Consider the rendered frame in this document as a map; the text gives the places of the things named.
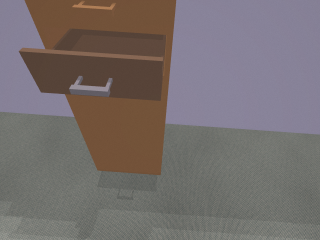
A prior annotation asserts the cabinet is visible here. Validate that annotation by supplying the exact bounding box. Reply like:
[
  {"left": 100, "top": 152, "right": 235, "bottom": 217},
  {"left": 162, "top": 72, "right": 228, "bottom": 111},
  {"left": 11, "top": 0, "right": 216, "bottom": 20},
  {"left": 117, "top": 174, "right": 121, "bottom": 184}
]
[{"left": 24, "top": 0, "right": 176, "bottom": 175}]

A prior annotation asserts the drawer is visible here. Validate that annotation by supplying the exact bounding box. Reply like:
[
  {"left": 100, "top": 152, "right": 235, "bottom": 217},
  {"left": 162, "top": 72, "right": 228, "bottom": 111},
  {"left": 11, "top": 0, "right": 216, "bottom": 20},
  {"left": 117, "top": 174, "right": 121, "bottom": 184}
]
[{"left": 19, "top": 28, "right": 166, "bottom": 101}]

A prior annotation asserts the handle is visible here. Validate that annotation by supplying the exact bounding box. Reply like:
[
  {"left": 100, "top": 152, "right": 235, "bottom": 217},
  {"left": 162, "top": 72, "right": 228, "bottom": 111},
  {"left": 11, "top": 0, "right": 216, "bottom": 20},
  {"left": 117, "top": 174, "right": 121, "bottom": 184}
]
[
  {"left": 72, "top": 4, "right": 115, "bottom": 18},
  {"left": 69, "top": 76, "right": 113, "bottom": 97}
]

